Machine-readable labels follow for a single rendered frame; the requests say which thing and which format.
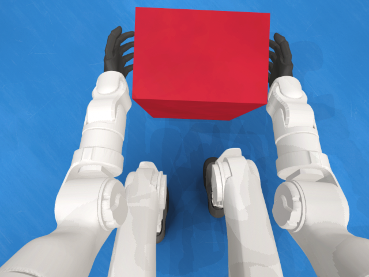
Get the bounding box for robot left foot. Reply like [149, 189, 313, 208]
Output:
[156, 188, 169, 244]

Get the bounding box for right robot thigh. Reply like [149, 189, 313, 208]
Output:
[212, 156, 283, 277]

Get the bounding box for robot left forearm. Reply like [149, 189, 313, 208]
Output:
[55, 71, 131, 221]

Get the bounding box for robot right upper arm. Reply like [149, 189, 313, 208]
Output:
[272, 179, 369, 277]

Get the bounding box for right robot hand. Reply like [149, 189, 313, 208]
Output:
[268, 33, 293, 88]

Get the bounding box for carton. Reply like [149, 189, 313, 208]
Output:
[132, 7, 270, 121]

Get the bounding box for robot left upper arm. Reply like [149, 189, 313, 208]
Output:
[0, 177, 128, 277]

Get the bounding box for left robot hand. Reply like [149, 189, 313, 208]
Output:
[104, 26, 134, 79]

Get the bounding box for robot right forearm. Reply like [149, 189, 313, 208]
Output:
[266, 76, 349, 221]

